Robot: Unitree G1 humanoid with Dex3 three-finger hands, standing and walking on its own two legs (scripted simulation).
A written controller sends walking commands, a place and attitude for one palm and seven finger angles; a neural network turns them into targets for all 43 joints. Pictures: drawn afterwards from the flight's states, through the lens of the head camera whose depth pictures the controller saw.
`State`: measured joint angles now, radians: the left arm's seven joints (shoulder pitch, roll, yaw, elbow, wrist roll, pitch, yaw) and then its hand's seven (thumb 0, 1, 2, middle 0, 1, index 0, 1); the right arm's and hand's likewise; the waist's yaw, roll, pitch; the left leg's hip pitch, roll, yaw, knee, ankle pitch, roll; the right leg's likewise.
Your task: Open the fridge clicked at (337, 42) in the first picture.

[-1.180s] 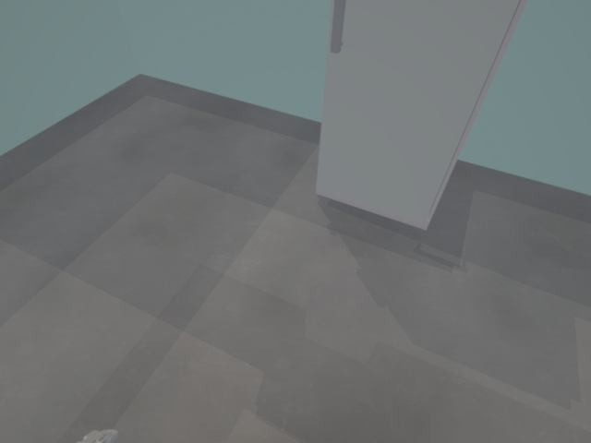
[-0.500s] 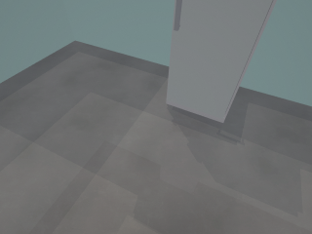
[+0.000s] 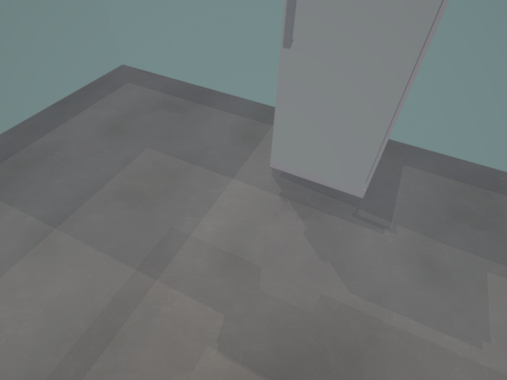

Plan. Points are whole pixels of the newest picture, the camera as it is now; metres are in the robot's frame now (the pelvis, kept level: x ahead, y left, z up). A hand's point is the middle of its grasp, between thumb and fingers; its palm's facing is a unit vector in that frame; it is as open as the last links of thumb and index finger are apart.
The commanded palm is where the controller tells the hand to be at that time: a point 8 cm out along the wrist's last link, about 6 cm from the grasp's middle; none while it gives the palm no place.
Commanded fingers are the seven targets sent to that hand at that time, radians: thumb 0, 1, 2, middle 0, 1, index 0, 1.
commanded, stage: look at it before walking up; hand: left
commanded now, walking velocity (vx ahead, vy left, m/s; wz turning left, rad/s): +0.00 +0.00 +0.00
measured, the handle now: out of the picture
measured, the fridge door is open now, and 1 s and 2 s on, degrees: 0 0 0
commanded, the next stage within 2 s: walk to a spot facing it in 0.26 s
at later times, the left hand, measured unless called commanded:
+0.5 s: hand out of the picture +0.07 +0.24 -0.16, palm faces +0.00 -0.95 -0.31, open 7.3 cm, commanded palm none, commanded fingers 0.00 0.90 0.90 -0.20 -0.30 -0.20 -0.30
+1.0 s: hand (153, 346) +0.22 +0.21 -0.18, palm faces +0.11 -0.98 -0.17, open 7.3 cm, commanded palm none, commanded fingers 0.00 0.90 0.90 -0.20 -0.30 -0.20 -0.30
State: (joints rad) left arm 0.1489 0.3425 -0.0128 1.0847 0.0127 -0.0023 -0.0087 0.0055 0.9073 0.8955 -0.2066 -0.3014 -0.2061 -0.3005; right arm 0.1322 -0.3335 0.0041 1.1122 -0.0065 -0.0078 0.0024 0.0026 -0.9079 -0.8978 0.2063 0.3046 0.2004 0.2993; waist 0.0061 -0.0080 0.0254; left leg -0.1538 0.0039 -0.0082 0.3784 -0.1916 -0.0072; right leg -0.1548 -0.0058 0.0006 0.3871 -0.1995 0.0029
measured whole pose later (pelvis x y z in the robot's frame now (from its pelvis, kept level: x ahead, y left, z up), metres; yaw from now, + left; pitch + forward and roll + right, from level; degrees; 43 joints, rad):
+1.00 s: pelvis +0.17 +0.02 -0.01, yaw +7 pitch +0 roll +0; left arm 0.19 0.18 0.05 1.04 0.02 -0.01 -0.03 0.01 0.93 0.90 -0.20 -0.30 -0.20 -0.30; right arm 0.51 -0.08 -0.02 1.19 -0.02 -0.06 -0.02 0.00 -0.91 -0.90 0.21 0.30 0.20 0.30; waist -0.05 -0.01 0.05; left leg 0.05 0.00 0.03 0.31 -0.36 0.01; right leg -0.53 -0.11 -0.10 0.72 -0.23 0.02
